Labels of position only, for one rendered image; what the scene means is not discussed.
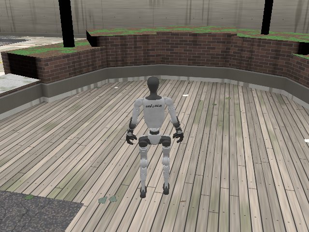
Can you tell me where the right robot thigh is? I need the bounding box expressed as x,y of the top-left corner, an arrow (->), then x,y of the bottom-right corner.
161,134 -> 171,166

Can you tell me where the robot right forearm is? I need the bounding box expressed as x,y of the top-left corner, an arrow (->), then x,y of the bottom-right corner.
173,116 -> 182,134

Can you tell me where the left robot thigh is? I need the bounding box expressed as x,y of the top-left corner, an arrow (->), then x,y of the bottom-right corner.
139,135 -> 148,168

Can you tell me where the left robot hand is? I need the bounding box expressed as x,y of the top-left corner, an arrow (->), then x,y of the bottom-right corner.
126,134 -> 137,145

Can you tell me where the robot left upper arm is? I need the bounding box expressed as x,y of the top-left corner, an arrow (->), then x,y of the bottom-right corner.
131,98 -> 143,125

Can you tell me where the robot thigh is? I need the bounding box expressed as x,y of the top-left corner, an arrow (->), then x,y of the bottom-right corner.
161,134 -> 171,166
139,135 -> 148,168

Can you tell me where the robot right upper arm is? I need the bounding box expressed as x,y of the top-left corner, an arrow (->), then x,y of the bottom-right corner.
164,97 -> 178,124

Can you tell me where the right robot hand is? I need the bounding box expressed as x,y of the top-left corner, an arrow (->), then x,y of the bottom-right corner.
173,132 -> 184,143

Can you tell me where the robot left forearm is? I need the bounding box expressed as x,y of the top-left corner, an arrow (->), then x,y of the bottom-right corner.
127,118 -> 136,136

